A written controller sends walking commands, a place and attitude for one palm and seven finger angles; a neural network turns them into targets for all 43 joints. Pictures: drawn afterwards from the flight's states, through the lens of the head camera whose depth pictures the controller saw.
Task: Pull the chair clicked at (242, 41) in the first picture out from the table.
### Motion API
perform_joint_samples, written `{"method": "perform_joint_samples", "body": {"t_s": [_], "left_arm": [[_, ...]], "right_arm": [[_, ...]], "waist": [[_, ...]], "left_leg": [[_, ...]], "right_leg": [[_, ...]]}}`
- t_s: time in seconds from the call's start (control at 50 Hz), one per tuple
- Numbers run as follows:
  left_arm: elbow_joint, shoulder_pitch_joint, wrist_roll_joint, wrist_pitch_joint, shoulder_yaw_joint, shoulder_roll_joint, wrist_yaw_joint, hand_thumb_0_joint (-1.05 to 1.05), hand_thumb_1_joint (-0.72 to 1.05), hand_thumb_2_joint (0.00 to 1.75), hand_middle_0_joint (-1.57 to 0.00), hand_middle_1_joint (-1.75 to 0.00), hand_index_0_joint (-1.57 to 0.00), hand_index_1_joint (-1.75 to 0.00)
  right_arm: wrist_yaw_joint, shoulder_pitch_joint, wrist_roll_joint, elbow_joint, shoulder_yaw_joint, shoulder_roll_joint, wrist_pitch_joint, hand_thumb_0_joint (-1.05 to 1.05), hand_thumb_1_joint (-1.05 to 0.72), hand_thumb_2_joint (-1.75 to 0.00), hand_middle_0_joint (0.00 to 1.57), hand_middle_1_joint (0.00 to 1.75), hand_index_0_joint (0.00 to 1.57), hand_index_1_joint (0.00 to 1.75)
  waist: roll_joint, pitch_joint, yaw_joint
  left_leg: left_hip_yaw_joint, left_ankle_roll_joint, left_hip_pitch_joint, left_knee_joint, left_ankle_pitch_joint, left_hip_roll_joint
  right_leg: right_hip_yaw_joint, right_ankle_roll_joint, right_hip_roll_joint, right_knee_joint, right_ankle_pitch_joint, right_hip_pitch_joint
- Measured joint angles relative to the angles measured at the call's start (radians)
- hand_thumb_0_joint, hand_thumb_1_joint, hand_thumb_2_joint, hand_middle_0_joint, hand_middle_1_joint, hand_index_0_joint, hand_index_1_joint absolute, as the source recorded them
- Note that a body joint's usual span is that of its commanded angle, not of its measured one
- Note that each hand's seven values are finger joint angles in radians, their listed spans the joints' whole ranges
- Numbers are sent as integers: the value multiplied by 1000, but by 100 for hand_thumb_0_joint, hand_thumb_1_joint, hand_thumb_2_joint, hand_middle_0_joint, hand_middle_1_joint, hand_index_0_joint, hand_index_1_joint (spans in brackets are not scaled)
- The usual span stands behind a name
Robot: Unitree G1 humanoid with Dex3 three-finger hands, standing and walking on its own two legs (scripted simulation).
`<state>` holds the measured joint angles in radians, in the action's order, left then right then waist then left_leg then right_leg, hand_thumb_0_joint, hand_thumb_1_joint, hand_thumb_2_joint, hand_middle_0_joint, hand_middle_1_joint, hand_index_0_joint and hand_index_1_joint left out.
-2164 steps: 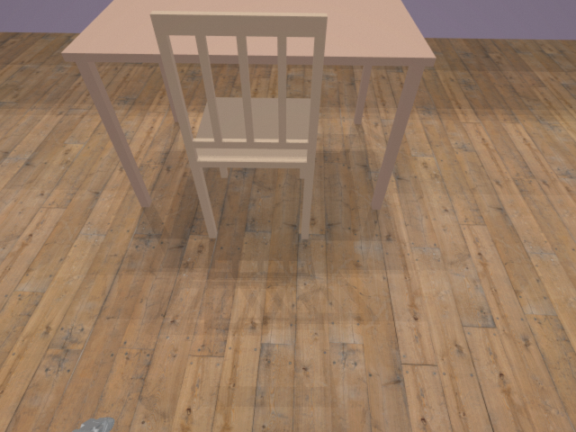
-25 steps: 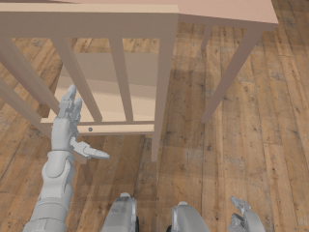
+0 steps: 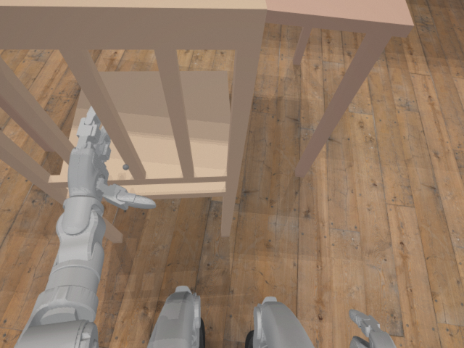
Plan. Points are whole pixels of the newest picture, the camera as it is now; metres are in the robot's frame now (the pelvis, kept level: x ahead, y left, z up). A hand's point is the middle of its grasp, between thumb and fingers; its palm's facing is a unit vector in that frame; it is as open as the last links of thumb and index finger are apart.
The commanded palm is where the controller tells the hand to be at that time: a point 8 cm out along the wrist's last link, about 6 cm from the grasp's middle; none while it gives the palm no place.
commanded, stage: push the fingers through the gap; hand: left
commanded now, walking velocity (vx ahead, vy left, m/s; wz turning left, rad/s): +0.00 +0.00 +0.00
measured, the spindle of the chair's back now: (116, 130) +0.47 +0.20 +0.05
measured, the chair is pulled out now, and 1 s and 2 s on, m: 0.15 0.15 0.16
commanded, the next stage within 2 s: hook a spindle and tug to test in 0.62 s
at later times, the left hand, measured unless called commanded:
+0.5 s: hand (127, 155) +0.43 +0.19 +0.02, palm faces +0.07 -1.00 -0.02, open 17.0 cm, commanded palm +0.40 +0.23 +0.02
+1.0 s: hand (131, 155) +0.43 +0.18 +0.02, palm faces +0.08 -1.00 -0.03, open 16.1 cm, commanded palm +0.41 +0.22 +0.02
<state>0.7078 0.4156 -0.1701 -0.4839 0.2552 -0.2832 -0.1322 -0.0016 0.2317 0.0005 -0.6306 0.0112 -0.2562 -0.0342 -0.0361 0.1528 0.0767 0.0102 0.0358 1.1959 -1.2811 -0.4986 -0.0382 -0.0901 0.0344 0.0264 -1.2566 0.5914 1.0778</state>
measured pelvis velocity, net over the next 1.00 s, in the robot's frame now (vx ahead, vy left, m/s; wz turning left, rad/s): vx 0.00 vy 0.01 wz -0.01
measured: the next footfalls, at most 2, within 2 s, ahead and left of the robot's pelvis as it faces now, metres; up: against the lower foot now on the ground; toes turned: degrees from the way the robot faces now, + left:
none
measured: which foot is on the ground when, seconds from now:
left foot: down 0.00-1.00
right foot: down 0.00-1.00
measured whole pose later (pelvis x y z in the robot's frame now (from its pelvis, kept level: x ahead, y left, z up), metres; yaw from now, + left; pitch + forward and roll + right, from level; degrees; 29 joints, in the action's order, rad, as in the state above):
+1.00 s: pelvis +0.00 +0.01 +0.00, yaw -1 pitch +24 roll -4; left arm 0.80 0.50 -0.13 -0.51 0.27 -0.28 -0.09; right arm 0.02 0.25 0.01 -0.63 0.01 -0.25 0.03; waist -0.04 0.15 0.09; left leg 0.02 0.05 1.20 -1.27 -0.50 -0.04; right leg -0.08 0.02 0.03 -1.24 0.59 1.08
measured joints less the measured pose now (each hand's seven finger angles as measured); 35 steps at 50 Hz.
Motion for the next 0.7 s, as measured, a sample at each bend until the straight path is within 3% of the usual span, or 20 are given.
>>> {"method": "perform_joint_samples", "body": {"t_s": [0.32,0.7], "left_arm": [[104,103,26,-9,40,-25,11,-2,-50,30,-7,-8,-6,-8],[96,90,50,-33,7,9,51,-2,-50,30,-6,-8,-6,-8]], "right_arm": [[19,25,9,-5,3,2,36,1,-90,-90,20,30,20,30],[29,14,12,-1,-1,7,58,1,-90,-90,20,30,20,30]], "waist": [[-2,-1,24],[-1,1,21]], "left_leg": [[7,10,20,-2,-4,-4],[8,15,5,8,-3,1]], "right_leg": [[9,-10,3,7,-5,19],[9,-16,0,21,-8,1]]}}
